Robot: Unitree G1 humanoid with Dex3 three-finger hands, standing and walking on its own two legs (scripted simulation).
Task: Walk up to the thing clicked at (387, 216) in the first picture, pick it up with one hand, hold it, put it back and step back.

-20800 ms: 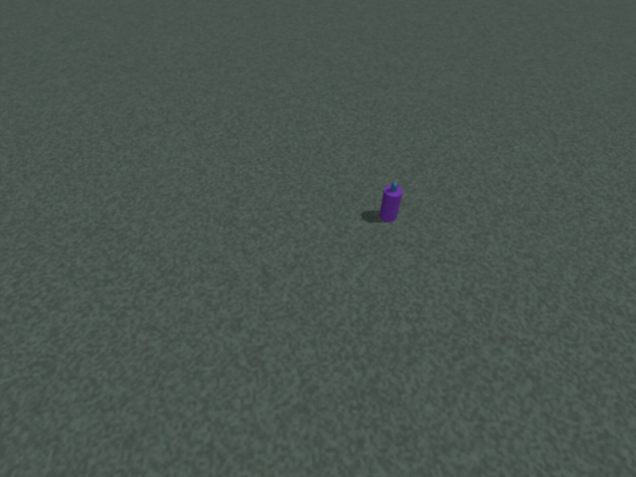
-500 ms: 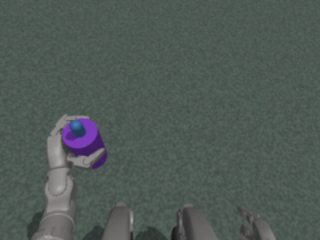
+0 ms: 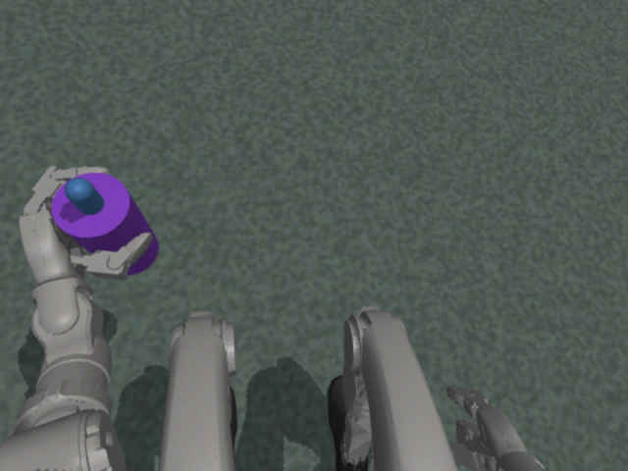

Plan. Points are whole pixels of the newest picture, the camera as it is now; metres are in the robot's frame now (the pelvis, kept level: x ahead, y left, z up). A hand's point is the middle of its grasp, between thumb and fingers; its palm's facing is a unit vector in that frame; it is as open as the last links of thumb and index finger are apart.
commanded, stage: crouch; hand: left
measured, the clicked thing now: (108, 223) +0.42 +0.24 -0.06
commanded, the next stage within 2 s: lower in 0.88 s
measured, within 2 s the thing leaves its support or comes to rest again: neither
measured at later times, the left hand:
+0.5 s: hand (130, 240) +0.43 +0.26 -0.18, palm faces +0.29 -0.96 -0.03, open 10.5 cm
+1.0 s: hand (138, 251) +0.43 +0.26 -0.24, palm faces +0.28 -0.96 -0.03, open 10.5 cm
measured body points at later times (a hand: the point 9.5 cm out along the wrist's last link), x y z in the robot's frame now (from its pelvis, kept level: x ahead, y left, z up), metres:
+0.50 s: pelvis -0.02 +0.00 -0.11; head +0.20 +0.06 +0.28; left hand +0.41 +0.31 -0.18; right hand +0.08 -0.27 -0.23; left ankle +0.08 +0.13 -0.42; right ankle +0.08 -0.12 -0.42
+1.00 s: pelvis -0.01 +0.01 -0.15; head +0.21 +0.09 +0.23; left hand +0.41 +0.31 -0.24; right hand +0.09 -0.28 -0.24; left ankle +0.08 +0.13 -0.42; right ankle +0.08 -0.12 -0.42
